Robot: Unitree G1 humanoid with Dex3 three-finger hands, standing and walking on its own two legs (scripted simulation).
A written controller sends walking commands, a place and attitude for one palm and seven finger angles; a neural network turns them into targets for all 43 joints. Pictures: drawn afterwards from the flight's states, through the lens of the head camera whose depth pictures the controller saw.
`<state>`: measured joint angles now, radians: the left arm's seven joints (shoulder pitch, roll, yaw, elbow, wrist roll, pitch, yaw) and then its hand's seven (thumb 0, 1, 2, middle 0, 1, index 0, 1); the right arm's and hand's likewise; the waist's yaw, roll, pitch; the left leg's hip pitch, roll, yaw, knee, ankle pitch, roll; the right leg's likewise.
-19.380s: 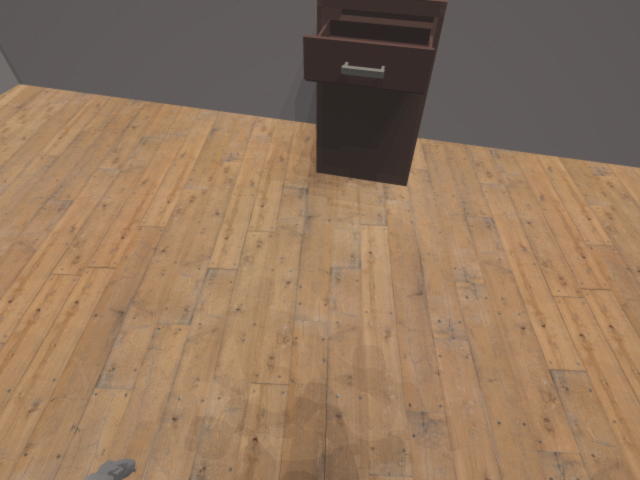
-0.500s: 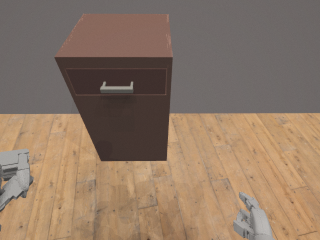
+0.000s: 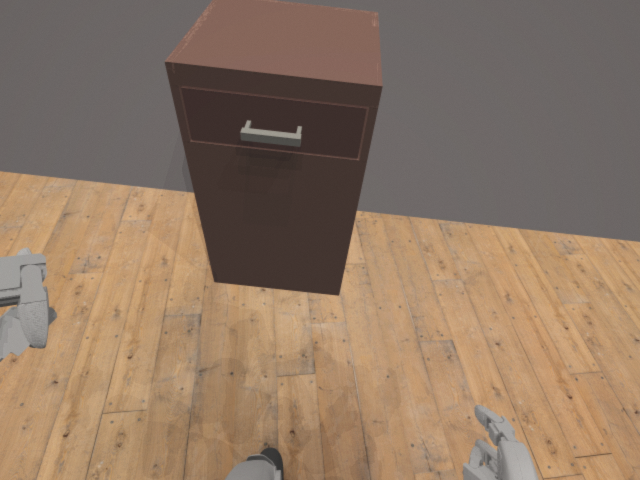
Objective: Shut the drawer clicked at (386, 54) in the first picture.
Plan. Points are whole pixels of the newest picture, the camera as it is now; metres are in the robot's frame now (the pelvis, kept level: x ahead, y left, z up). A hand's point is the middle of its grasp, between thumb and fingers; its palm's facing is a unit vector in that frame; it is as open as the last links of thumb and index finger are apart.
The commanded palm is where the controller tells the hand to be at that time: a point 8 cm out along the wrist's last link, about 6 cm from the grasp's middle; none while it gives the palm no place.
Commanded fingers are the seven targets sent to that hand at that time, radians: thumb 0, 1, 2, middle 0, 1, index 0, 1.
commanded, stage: step back with the hand held close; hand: left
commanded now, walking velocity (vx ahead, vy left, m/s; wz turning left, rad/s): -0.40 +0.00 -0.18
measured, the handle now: (272, 132) +0.85 +0.12 -0.05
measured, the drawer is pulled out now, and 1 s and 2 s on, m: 0.00 0.00 0.00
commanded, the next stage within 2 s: stop stepping back and stand still in 0.02 s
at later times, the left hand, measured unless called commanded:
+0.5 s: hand out of the picture +0.08 +0.24 +0.19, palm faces +0.20 -0.88 -0.44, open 3.3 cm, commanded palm +0.03 +0.29 +0.19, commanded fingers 0.00 0.90 0.90 -1.40 -1.60 -1.40 -1.60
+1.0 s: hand out of the picture +0.02 +0.24 +0.20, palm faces +0.25 -0.80 -0.55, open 3.3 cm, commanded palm -0.03 +0.30 +0.19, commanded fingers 0.00 0.90 0.90 -1.40 -1.60 -1.40 -1.60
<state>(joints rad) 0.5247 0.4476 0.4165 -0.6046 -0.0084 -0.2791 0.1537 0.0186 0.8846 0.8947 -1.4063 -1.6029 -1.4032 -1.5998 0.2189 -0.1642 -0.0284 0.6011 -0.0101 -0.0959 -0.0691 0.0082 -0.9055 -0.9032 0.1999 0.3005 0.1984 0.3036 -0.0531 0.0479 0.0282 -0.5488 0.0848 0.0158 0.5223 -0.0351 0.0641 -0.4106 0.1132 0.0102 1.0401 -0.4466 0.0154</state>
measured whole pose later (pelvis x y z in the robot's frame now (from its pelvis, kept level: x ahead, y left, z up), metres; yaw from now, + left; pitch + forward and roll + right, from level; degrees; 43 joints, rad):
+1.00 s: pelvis -0.19 +0.03 +0.00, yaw -7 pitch +0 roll +0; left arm 0.67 0.47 0.43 -0.65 0.00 -0.24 0.15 0.02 0.89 0.89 -1.41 -1.60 -1.40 -1.60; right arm 0.32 -0.13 0.03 0.61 0.00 -0.10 -0.05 0.01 -0.90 -0.90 0.20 0.30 0.20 0.30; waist -0.04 -0.01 -0.03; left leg -0.41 0.09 0.03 0.74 -0.41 0.00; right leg -0.31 0.00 -0.08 0.64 -0.40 -0.05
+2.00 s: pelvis -0.17 +0.06 +0.02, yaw -8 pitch +0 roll -1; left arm 0.65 0.37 0.36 -0.55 -0.03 -0.21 0.15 0.02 0.89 0.89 -1.40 -1.60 -1.40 -1.60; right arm 0.20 -0.20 0.00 0.60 0.01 -0.07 -0.08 0.01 -0.91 -0.90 0.20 0.30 0.20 0.30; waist -0.01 0.02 0.02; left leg -0.26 0.05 0.10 0.47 -0.20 0.01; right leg -0.20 -0.01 -0.06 0.42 -0.22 0.01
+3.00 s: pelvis -0.18 +0.07 +0.02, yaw -7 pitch -1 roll +0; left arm 0.22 0.24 0.01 1.12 0.02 0.00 0.01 0.01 0.91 0.89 -0.26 -0.37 -0.25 -0.37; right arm 0.23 -0.21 -0.01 1.10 -0.01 0.02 -0.01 0.00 -0.91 -0.90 0.20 0.30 0.20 0.30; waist 0.00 0.03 0.03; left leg -0.23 0.01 0.09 0.41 -0.17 0.03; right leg -0.17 -0.05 -0.06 0.42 -0.22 0.02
